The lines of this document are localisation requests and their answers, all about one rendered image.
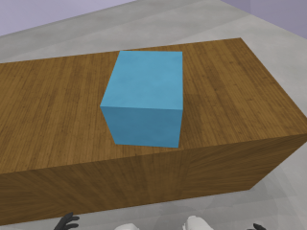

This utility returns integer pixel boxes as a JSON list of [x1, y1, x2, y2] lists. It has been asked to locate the robot right thigh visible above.
[[182, 217, 214, 230]]

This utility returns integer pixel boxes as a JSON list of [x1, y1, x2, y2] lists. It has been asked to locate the left robot hand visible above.
[[54, 212, 80, 230]]

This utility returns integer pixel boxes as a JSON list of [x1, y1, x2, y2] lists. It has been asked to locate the carton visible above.
[[100, 51, 183, 148]]

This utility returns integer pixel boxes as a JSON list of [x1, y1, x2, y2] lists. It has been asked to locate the pedestal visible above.
[[0, 37, 307, 226]]

